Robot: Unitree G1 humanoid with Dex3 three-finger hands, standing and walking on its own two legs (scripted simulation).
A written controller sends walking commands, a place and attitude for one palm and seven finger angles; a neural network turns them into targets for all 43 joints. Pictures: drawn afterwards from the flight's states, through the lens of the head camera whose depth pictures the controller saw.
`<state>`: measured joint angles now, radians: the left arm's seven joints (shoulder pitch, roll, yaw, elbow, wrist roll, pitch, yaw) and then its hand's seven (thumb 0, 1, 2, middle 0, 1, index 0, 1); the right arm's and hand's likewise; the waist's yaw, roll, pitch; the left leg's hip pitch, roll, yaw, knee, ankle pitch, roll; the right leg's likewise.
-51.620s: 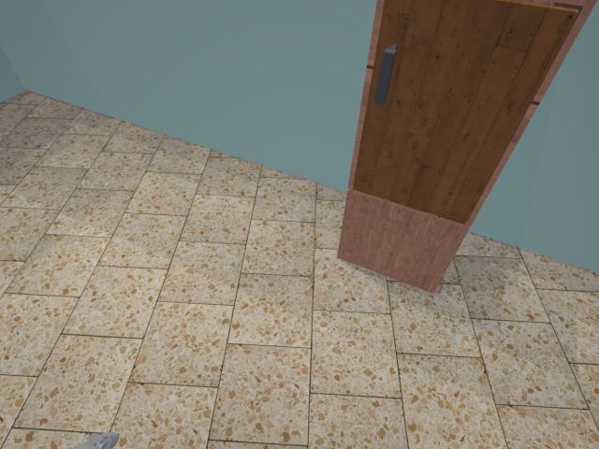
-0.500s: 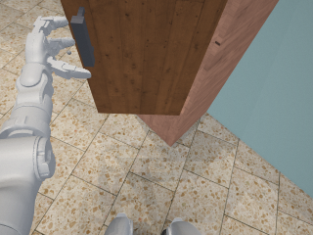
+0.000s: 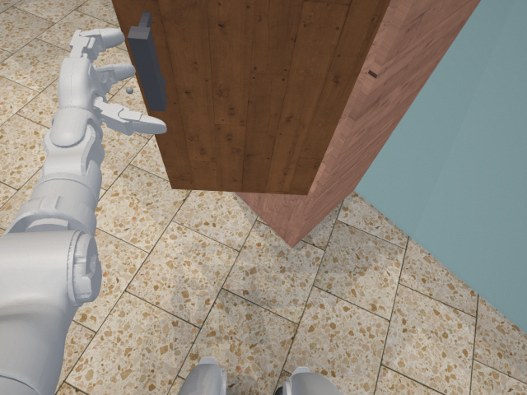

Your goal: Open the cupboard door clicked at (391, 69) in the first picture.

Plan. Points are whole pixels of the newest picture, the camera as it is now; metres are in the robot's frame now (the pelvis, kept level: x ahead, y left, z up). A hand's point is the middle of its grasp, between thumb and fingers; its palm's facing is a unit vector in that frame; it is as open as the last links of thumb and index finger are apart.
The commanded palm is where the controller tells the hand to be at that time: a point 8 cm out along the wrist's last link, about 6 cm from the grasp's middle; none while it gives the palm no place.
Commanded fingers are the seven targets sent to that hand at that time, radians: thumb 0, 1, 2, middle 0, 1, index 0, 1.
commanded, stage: move the hooked fingers beside the handle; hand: left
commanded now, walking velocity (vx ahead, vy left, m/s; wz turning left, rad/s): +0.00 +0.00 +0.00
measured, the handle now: (152, 63) +0.57 +0.16 +0.12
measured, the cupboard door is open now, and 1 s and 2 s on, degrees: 46 46 46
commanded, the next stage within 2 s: none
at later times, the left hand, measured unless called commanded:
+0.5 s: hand (126, 89) +0.52 +0.19 +0.11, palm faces +0.04 -1.00 -0.02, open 14.9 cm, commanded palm +0.51 +0.19 +0.11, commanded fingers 0.00 -0.50 0.30 -0.30 -1.20 -0.30 -1.20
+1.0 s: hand (121, 85) +0.53 +0.20 +0.12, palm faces +0.01 -1.00 -0.01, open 14.4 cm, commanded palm +0.51 +0.21 +0.11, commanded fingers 0.00 -0.50 0.30 -0.30 -1.20 -0.30 -1.20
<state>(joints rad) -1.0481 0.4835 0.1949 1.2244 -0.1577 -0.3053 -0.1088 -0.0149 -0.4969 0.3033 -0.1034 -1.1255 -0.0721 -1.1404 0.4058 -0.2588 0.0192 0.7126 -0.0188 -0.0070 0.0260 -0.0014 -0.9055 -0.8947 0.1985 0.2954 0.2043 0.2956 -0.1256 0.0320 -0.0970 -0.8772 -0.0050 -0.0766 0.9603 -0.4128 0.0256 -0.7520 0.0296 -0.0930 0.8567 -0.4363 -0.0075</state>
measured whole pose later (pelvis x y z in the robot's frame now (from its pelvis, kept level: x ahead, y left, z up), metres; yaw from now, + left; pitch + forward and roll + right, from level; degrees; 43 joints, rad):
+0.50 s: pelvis +0.00 +0.00 +0.00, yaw -1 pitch +19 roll -4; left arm -1.03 0.51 0.25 1.23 -0.14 -0.32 -0.16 -0.01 -0.50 0.30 -0.14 -1.15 -0.11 -1.15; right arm 0.41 -0.27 0.02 0.71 -0.01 0.00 0.01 0.00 -0.91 -0.89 0.20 0.30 0.20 0.30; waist -0.13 0.03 -0.10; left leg -0.87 0.00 -0.06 0.95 -0.42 0.03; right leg -0.75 0.03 -0.08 0.85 -0.44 -0.01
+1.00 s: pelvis +0.00 +0.00 +0.00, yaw -2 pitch +20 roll -4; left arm -1.00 0.58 0.34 1.22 -0.12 -0.30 -0.24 -0.01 -0.50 0.30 -0.22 -1.19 -0.21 -1.18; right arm 0.42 -0.27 0.04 0.67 0.00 0.04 -0.01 0.00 -0.90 -0.89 0.20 0.30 0.20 0.30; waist -0.16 0.03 -0.10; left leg -0.87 0.02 -0.04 0.95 -0.42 0.03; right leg -0.76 0.05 -0.05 0.84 -0.42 0.00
